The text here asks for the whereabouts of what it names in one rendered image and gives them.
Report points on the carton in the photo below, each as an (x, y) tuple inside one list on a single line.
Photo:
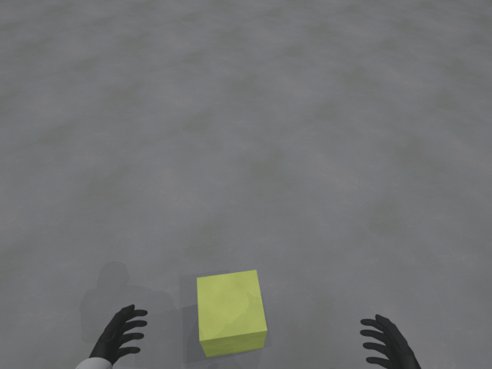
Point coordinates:
[(230, 313)]

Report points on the right robot hand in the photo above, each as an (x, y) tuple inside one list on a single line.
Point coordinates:
[(397, 350)]

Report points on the left robot hand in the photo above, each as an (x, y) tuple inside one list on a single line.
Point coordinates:
[(108, 345)]

